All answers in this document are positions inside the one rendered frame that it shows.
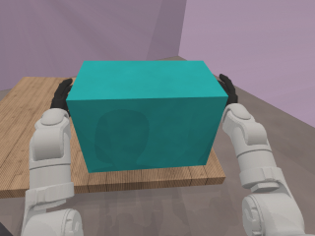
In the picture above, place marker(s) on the robot right hand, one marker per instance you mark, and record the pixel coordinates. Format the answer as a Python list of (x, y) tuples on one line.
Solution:
[(229, 88)]

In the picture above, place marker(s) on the left robot upper arm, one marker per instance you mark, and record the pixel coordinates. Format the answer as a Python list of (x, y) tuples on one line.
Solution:
[(64, 222)]

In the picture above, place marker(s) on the robot left forearm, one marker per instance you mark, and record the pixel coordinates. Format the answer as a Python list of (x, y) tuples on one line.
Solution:
[(49, 164)]

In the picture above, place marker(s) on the right robot upper arm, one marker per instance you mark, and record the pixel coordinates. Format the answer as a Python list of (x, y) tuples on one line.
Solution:
[(272, 214)]

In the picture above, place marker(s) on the robot right forearm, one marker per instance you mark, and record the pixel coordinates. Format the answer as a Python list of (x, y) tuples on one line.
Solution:
[(258, 170)]

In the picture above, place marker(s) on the carton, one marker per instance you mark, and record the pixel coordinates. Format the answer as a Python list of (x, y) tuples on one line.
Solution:
[(145, 114)]

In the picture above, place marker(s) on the table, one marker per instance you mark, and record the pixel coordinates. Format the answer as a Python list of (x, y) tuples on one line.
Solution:
[(24, 105)]

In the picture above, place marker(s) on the robot left hand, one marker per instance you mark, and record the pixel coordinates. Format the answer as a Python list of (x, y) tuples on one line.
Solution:
[(61, 94)]

